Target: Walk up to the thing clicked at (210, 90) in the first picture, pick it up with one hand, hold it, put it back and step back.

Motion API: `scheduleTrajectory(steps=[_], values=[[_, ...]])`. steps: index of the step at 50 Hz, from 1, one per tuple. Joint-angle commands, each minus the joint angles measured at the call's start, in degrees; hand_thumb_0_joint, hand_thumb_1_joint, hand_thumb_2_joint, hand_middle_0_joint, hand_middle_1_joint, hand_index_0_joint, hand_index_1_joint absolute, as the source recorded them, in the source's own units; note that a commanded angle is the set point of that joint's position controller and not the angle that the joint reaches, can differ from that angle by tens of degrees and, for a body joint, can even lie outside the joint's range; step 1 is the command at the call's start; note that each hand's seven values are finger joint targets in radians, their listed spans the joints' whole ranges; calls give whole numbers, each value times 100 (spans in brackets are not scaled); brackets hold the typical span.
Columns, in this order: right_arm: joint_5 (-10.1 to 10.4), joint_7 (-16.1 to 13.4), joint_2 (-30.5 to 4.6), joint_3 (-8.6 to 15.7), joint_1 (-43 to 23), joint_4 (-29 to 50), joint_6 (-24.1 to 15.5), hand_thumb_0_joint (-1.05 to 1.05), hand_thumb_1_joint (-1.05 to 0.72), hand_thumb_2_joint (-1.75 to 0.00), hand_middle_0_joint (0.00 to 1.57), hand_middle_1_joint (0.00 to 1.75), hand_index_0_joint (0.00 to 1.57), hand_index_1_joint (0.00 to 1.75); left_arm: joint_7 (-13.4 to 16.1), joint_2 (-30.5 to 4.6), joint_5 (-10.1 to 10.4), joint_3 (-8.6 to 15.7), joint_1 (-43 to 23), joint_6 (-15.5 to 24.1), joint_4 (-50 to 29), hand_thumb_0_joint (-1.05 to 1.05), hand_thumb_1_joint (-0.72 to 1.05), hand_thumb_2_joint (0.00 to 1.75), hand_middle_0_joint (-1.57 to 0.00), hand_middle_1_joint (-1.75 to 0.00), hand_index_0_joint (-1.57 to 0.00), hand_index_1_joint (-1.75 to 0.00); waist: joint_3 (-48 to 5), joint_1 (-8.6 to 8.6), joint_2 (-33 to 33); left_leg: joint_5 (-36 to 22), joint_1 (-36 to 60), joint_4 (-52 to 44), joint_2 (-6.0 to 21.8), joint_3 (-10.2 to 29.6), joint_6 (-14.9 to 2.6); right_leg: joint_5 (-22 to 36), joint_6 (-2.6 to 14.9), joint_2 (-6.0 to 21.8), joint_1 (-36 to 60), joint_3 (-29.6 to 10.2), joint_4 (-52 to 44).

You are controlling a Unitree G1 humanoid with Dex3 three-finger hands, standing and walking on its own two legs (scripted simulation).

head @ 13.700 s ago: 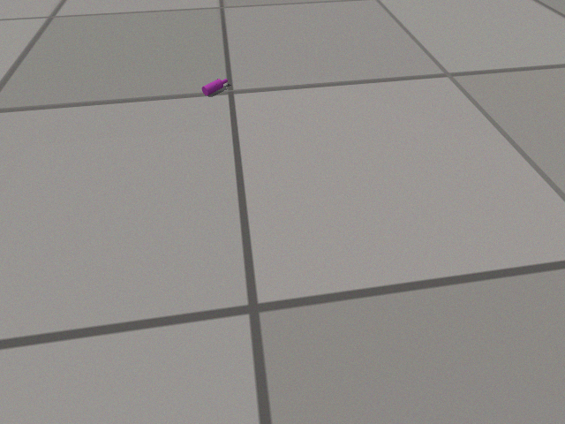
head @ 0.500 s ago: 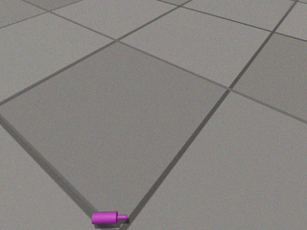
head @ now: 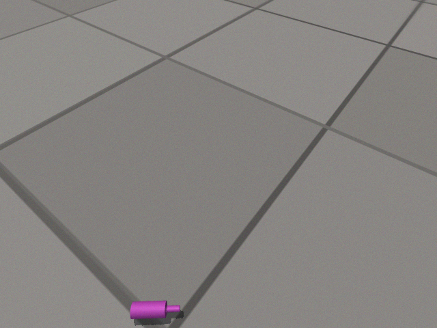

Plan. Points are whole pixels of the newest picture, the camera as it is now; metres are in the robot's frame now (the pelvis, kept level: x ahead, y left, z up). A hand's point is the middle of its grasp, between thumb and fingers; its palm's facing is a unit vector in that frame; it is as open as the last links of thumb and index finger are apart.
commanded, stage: stand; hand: left
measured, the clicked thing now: (156, 309) +0.33 +0.25 -0.75
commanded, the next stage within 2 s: walk up in 0.86 s
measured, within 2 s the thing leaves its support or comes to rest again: neither
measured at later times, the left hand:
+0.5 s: hand out of the picture +0.07 +0.26 -0.16, palm faces -0.03 -0.94 -0.35, open 7.4 cm
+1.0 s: hand out of the picture +0.06 +0.29 -0.15, palm faces +0.00 -0.90 -0.43, open 7.4 cm
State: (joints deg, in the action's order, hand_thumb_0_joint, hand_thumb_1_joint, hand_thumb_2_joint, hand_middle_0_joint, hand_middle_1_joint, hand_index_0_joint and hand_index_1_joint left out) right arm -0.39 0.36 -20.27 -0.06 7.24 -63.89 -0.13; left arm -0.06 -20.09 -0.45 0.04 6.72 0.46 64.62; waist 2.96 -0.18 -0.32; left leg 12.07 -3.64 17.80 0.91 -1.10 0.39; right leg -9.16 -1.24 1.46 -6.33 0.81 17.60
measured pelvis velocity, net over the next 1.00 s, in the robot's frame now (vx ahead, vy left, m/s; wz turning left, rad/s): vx -0.03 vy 0.02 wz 0.00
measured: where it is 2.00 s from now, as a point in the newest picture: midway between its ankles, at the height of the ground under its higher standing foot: outside the picture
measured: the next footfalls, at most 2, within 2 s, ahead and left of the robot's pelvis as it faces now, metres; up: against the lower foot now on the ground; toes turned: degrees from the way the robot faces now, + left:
left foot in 1.20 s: -0.06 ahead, +0.25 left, +0.00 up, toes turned -1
right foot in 1.68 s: -0.11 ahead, -0.05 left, +0.00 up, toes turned -3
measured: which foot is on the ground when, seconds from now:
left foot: down 0.00-0.94, up 0.96-1.00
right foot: down 0.00-1.00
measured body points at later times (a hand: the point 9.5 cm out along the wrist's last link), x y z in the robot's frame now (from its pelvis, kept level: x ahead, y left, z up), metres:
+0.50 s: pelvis +0.00 +0.00 +0.00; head +0.01 +0.00 +0.45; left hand +0.07 +0.30 -0.13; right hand +0.07 -0.30 -0.13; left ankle -0.03 +0.12 -0.75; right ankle +0.01 -0.13 -0.75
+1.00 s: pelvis -0.03 +0.02 -0.01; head +0.03 +0.00 +0.44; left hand +0.06 +0.33 -0.13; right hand +0.07 -0.31 -0.14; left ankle -0.05 +0.13 -0.72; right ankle +0.01 -0.13 -0.75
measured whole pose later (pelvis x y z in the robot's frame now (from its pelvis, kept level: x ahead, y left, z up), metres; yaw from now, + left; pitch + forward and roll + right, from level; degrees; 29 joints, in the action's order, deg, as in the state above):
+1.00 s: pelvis -0.03 +0.02 -0.01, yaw +0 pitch -2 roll +0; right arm -1.9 2.0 -24.1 4.0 5.3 -56.0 5.0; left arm 2.5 -20.4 -0.5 1.8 6.0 0.8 58.1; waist 9.2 0.5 -2.2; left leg 24.3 -17.0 44.2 -1.6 1.9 -1.2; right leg -10.0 -1.2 3.0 -12.6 0.2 24.5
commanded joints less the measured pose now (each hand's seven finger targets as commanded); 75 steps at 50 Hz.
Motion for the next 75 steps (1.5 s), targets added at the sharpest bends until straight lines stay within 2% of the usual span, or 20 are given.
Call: scheduleTrajectory(steps=[1, 42, 43, 45, 47, 49, 52, 55, 57, 59, 60, 61, 62, 63, 64, 66, 68, 70, 72, 75], values=[[-25, -81, -1222, 251, -170, 317, -144, 0, -90, -90, 20, 30, 20, 30, 75, -1237, -17, 210, -159, 142, -341, 0, 90, 90, -20, -30, -20, -30, -393, 1, 34, -945, -153, -294, 686, 496, -141, 962, 215, 662, 158, -488, -187], [-22, -76, -1178, 247, -165, 310, -157, 0, -90, -90, 20, 30, 20, 30, 68, -1234, -16, 215, -141, 130, -338, 0, 90, 90, -20, -30, -20, -30, -352, 14, 36, -821, -239, -368, 675, 511, -136, 810, 212, 650, 166, -481, -182], [-166, 3, -1748, 594, -282, 617, 130, 0, -90, -90, 20, 30, 20, 30, 217, -1844, 79, 464, -25, 117, -470, 0, 90, 90, -20, -30, -20, -30, 240, 113, -540, -1889, -704, 362, 410, 371, -203, 2281, 330, 893, -109, -548, 397], [-127, 37, -1439, 598, -330, 884, 270, 0, -90, -90, 20, 30, 20, 30, 348, -1959, 88, 548, 492, 86, -517, 0, 90, 90, -20, -30, -20, -30, -194, 289, 6, -1694, -887, 1300, 168, 144, -174, 3188, 758, 1321, 226, -882, 514], [-165, 107, -1263, 641, -263, 1204, 402, 0, -90, -90, 20, 30, 20, 30, 458, -2152, -13, 653, 611, 98, -725, 0, 90, 90, -20, -30, -20, -30, -361, 404, 782, 1750, -1660, 3240, -239, 429, -170, 4092, 1644, 2287, 365, -1814, 304], [-229, 188, -1287, 730, -13, 1494, 566, 0, -90, -90, 20, 30, 20, 30, 487, -2068, -107, 687, 401, 95, -1089, 0, 90, 90, -20, -30, -20, -30, -335, 205, 804, 2026, -1877, 4513, -13, 1024, -238, 3303, 1932, 2542, -214, -1824, 260], [-168, 284, -1307, 862, 360, 1691, 635, 0, -90, -90, 20, 30, 20, 30, 483, -1931, -152, 682, -144, 62, -1465, 0, 90, 90, -20, -30, -20, -30, -443, -143, 780, 1690, -1848, 4997, -68, 1191, -119, 2655, 1636, 1915, -664, -934, 522], [-189, 288, -1340, 936, 287, 1974, 642, 0, -90, -90, 20, 30, 20, 30, 488, -1970, -197, 735, 68, 64, -1657, 0, 90, 90, -20, -30, -20, -30, -683, 19, 806, 1728, -1889, 3927, 174, 1006, -45, 2458, 1417, 1807, -278, -754, 954], [-168, 238, -1315, 982, 642, 1935, 576, 0, -90, -90, 20, 30, 20, 30, 444, -1984, -197, 772, -83, 25, -1814, 0, 90, 90, -20, -30, -20, -30, -825, -64, 1312, 1624, -1571, 2598, 283, 842, -82, 2145, 1255, 1767, -250, -753, 1291], [-171, 183, -1280, 1053, 1177, 1699, 452, 0, -90, -90, 20, 30, 20, 30, 372, -1949, -102, 707, -351, -90, -1957, 0, 90, 90, -20, -30, -20, -30, -782, -342, 1306, 122, -541, 876, 57, 387, -93, 1647, 895, 1254, -903, -334, 2173], [-226, 141, -1427, 1101, 1188, 1646, 367, 0, -90, -90, 20, 30, 20, 30, 327, -1525, -31, 610, -10, -164, -1933, 0, 90, 90, -20, -30, -20, -30, -746, -306, 476, -563, -23, 513, -14, 440, -57, 441, 599, 572, -1482, -18, 3167], [-306, 91, -2003, 1162, 1004, 1832, 310, 0, -90, -90, 20, 30, 20, 30, 345, -1034, -30, 512, 374, -211, -2014, 0, 90, 90, -20, -30, -20, -30, -704, -128, -1317, -1872, 168, 356, 1187, 2287, -342, -2854, 314, -468, -2648, 25, 4249], [-272, 64, -2380, 1164, 642, 2031, 267, 0, -90, -90, 20, 30, 20, 30, 406, -1282, -25, 573, 434, -288, -1957, 0, 90, 90, -20, -30, -20, -30, -756, -70, -1144, -2149, -499, 494, 1738, 2727, -889, -3198, 269, -593, -2465, -696, 4768], [-152, 60, -2693, 1196, 558, 2030, 270, 0, -90, -90, 20, 30, 20, 30, 459, -1499, -46, 601, -62, -283, -1940, 0, 90, 90, -20, -30, -20, -30, -600, -386, -1871, -1398, -1495, 117, 2223, 3522, -1640, -3251, 298, -583, -2070, -993, 5245], [-102, 22, -2306, 1098, 349, 2078, 252, 0, -90, -90, 20, 30, 20, 30, 419, -1689, -55, 679, -257, -281, -1891, 0, 90, 90, -20, -30, -20, -30, -334, -291, -1166, -1245, -1639, 279, 1919, 3040, -1585, -2808, 282, -457, -2035, -1275, 5482], [-148, -104, -1794, 910, -147, 2124, 161, 0, -90, -90, 20, 30, 20, 30, 284, -1570, 93, 631, 424, -287, -1606, 0, 90, 90, -20, -30, -20, -30, -232, 170, -908, -1538, -956, 935, 1080, 1555, -1022, -1865, 303, -573, -2519, -1412, 5585], [-75, -167, -1868, 918, 231, 2041, 33, 0, -90, -90, 20, 30, 20, 30, 209, -1541, 10, 633, 714, -309, -1619, 0, 90, 90, -20, -30, -20, -30, -519, 146, -917, -1787, -12, 1177, 1377, 1792, -1139, -1699, 280, -595, -2830, -1261, 5436], [-46, -222, -1855, 961, 814, 1948, -61, 0, -90, -90, 20, 30, 20, 30, 141, -1584, -106, 680, 327, -286, -1839, 0, 90, 90, -20, -30, -20, -30, -617, -110, -694, -1930, 610, 1186, 1658, 2205, -1326, -1961, 135, -414, -2836, -1271, 4804], [-27, -294, -1887, 978, 1172, 1915, -134, 0, -90, -90, 20, 30, 20, 30, 53, -1658, -212, 736, 108, -282, -1995, 0, 90, 90, -20, -30, -20, -30, -431, -260, -399, -1672, 590, 1093, 1809, 2264, -1415, -2104, 125, -378, -2811, -1248, 4523], [-50, -352, -2019, 988, 1255, 1949, -231, 0, -90, -90, 20, 30, 20, 30, -68, -1630, -264, 774, 200, -317, -2058, 0, 90, 90, -20, -30, -20, -30, -161, -249, -453, -1146, 204, 943, 1993, 2247, -1508, -2258, 162, -300, -2651, -1126, 4100]])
